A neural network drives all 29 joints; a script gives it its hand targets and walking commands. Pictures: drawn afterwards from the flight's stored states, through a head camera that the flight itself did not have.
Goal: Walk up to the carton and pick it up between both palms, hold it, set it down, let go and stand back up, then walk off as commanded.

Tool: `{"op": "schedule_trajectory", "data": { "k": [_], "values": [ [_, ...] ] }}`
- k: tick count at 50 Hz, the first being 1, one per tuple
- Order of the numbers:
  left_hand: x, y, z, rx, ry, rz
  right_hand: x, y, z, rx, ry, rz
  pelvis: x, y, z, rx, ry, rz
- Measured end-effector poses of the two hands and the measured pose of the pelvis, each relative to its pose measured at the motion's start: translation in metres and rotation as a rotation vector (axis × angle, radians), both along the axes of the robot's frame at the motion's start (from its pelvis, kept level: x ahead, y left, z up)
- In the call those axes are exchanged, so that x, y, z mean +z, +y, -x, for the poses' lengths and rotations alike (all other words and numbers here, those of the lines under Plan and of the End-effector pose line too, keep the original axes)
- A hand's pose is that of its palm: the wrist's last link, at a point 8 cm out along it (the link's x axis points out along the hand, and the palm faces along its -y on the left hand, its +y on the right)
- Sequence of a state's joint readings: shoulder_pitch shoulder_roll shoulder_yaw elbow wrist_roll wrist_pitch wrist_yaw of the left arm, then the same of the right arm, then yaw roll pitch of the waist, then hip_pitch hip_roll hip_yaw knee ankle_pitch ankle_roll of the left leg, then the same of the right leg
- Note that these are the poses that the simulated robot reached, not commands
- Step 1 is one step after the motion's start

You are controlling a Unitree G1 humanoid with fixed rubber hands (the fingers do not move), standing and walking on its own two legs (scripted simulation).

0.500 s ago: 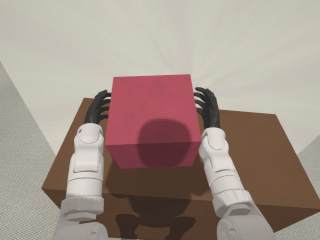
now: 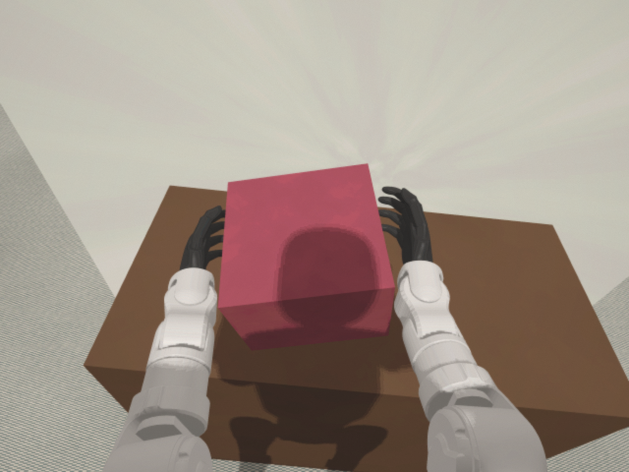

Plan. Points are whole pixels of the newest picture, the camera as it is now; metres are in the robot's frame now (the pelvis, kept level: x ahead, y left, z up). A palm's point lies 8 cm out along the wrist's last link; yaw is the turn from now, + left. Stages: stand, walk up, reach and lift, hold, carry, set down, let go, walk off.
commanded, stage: set down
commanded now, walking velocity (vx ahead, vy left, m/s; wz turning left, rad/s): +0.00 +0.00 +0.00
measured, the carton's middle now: (308, 259) +0.37 +0.01 +0.05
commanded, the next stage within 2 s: none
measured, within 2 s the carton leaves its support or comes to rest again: neither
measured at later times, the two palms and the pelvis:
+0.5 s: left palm (204, 282) +0.35 +0.16 +0.01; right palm (404, 253) +0.38 -0.12 +0.06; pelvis +0.01 +0.00 +0.00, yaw +0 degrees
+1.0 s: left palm (209, 293) +0.35 +0.15 -0.02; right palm (395, 250) +0.41 -0.12 +0.04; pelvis +0.01 -0.01 +0.00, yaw -1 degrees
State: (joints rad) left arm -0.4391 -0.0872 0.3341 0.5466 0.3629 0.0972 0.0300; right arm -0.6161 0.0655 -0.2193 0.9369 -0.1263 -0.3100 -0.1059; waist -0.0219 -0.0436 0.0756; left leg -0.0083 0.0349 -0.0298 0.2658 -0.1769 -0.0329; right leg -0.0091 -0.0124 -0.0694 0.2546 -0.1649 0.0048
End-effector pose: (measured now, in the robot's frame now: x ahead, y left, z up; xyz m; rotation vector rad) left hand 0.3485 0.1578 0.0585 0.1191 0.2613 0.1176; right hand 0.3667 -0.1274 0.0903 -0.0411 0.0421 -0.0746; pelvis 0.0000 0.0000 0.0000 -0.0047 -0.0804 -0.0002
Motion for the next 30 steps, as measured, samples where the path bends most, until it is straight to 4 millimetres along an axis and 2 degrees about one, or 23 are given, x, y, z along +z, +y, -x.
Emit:
{"op": "schedule_trajectory", "data": {
  "k": [7, 30],
  "values": [
    [-0.018, 0.001, -0.002, 0.011, 0.033, 0.018, -0.011, 0.002, -0.007, 0.012, 0.037, 0.009, 0.000, 0.000, -0.004, 0.000, 0.029, 0.001],
    [-0.053, -0.003, -0.005, 0.054, 0.064, 0.053, -0.032, 0.002, -0.022, 0.051, 0.078, 0.047, -0.001, -0.002, -0.006, -0.005, 0.157, 0.007]
  ]
}}
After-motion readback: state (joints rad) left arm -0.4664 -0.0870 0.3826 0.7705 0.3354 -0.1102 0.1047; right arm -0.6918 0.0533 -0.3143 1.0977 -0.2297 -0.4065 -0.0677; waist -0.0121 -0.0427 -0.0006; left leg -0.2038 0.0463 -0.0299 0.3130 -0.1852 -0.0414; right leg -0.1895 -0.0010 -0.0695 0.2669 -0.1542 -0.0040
